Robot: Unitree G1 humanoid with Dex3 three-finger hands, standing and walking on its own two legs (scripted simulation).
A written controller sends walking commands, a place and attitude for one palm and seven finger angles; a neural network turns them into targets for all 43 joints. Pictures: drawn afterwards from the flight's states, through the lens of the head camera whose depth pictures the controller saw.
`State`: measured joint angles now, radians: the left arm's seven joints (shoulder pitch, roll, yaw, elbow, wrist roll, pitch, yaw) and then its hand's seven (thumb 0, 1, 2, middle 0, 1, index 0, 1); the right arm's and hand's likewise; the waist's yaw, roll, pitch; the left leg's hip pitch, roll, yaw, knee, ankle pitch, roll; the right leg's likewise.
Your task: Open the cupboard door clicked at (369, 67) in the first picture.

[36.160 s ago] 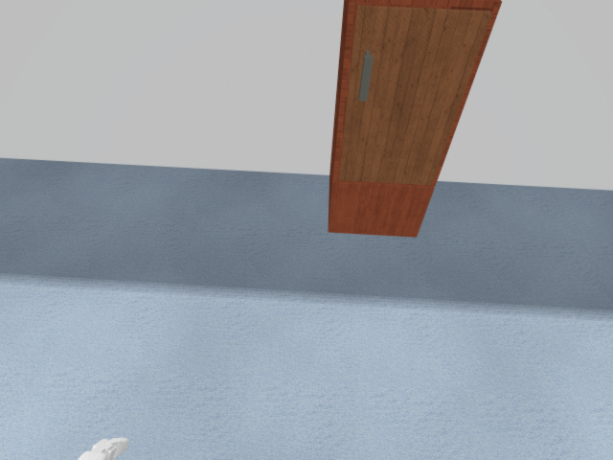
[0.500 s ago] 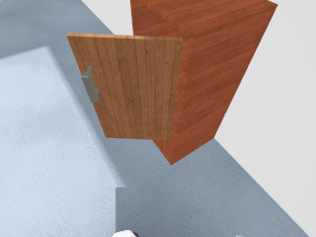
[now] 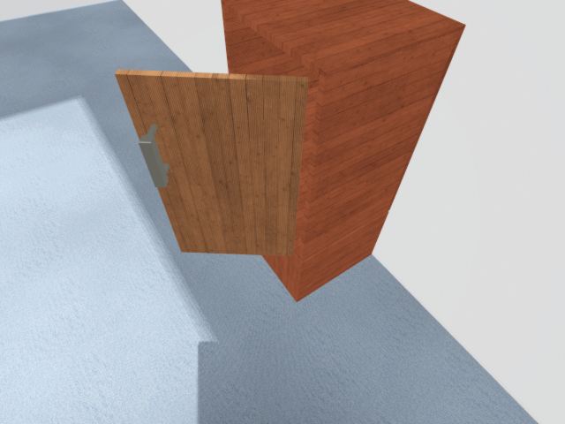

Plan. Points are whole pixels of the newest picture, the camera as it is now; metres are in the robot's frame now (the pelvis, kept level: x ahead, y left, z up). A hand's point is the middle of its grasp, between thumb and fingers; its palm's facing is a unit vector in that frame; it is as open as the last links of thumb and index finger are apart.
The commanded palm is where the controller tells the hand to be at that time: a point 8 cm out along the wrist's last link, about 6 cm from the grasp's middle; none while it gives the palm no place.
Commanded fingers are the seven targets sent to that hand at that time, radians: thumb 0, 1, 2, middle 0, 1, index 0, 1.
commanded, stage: look again from close up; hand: left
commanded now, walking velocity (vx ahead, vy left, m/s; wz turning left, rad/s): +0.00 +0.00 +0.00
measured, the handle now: (157, 156) +0.62 +0.30 -0.02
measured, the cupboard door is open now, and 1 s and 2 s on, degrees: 54 54 54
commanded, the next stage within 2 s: shuffle to correct the standing spot in 0.48 s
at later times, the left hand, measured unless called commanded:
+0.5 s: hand out of the picture -0.06 +0.18 -0.18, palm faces +0.05 -0.98 -0.19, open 7.4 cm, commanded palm none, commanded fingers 0.00 0.90 0.90 -0.20 -0.30 -0.20 -0.30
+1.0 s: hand out of the picture -0.01 +0.20 -0.18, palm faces +0.05 -0.99 -0.15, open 7.4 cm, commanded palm none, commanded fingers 0.00 0.90 0.90 -0.20 -0.30 -0.20 -0.30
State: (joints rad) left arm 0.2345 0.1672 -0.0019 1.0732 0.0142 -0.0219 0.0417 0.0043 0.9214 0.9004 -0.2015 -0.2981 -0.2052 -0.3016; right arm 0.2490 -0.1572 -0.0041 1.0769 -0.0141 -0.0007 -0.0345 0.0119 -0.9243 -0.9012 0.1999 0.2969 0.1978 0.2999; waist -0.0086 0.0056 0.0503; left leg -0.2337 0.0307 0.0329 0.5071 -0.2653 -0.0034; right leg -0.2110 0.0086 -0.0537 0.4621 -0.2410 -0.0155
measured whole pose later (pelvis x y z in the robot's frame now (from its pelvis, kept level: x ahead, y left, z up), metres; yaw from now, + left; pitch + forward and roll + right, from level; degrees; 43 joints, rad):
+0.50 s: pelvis -0.04 +0.01 +0.00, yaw +1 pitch -1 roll +0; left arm 0.36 0.16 0.01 1.05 0.02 0.01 0.02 0.00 0.91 0.90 -0.20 -0.30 -0.20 -0.30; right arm 0.34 -0.16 0.00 1.05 -0.02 0.00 -0.02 0.01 -0.91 -0.90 0.20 0.30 0.20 0.30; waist 0.00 -0.01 0.00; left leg -0.28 -0.01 0.03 0.50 -0.20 0.02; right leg -0.28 -0.03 -0.06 0.51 -0.22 0.00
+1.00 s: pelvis +0.01 +0.03 +0.00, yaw +0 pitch +0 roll +0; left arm 0.37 0.14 0.03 1.06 0.04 0.00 0.01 0.01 0.91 0.90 -0.20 -0.30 -0.20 -0.30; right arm 0.41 -0.12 0.00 1.05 -0.02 -0.03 -0.02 0.00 -0.91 -0.90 0.20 0.30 0.20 0.30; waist 0.00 -0.03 -0.02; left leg -0.23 -0.04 0.07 0.51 -0.28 0.07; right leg -0.32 -0.05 -0.06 0.73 -0.45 -0.04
